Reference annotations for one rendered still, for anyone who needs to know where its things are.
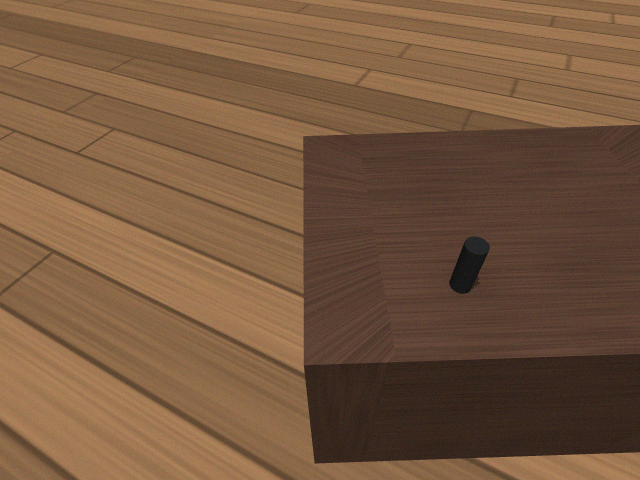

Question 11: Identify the can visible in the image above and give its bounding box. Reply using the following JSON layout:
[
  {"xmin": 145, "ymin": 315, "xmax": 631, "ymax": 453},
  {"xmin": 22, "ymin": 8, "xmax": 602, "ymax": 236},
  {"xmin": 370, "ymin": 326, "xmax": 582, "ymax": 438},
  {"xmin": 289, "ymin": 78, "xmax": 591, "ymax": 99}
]
[{"xmin": 449, "ymin": 236, "xmax": 490, "ymax": 294}]

